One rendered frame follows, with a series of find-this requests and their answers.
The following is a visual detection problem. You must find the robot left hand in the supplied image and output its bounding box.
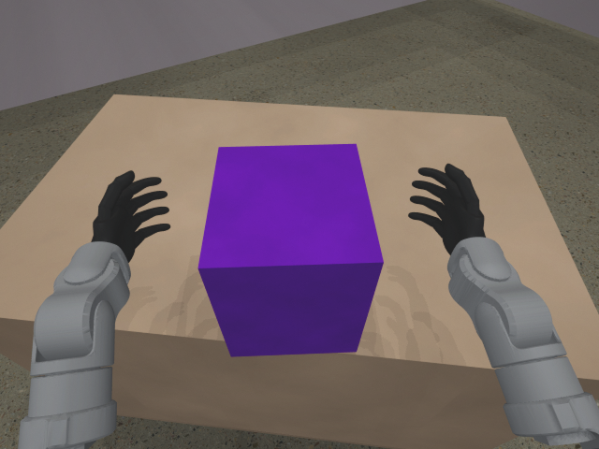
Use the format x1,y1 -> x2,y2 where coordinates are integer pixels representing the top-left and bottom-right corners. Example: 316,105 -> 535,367
91,170 -> 170,263

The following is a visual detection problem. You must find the robot right forearm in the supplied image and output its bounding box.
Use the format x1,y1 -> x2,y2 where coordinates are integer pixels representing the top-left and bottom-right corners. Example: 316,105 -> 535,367
447,237 -> 599,449

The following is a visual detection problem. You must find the robot left forearm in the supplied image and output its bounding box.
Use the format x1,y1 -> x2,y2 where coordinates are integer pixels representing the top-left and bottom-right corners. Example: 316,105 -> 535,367
18,241 -> 131,449

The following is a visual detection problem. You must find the pedestal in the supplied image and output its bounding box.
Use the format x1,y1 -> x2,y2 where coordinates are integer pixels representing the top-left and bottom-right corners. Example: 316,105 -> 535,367
0,94 -> 599,449

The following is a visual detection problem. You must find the carton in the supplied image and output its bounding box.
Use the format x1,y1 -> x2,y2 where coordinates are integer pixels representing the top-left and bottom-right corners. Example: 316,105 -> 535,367
198,144 -> 384,357

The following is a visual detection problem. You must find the robot right hand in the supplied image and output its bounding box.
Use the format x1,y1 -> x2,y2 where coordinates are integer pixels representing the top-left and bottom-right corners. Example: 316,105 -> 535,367
408,164 -> 486,255

